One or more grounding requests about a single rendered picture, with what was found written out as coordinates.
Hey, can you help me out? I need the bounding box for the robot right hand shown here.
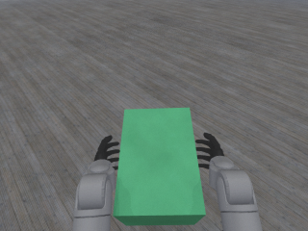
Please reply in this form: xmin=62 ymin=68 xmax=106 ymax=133
xmin=195 ymin=133 xmax=224 ymax=169

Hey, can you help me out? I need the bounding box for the robot right forearm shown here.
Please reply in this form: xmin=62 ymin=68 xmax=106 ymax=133
xmin=209 ymin=156 xmax=263 ymax=231

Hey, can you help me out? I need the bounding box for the carton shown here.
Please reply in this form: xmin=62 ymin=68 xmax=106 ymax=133
xmin=113 ymin=107 xmax=206 ymax=226

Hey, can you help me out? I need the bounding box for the robot left hand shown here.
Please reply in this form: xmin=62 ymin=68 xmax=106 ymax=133
xmin=94 ymin=135 xmax=120 ymax=170

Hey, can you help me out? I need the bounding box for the robot left forearm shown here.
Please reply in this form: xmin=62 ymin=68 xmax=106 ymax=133
xmin=72 ymin=159 xmax=116 ymax=231

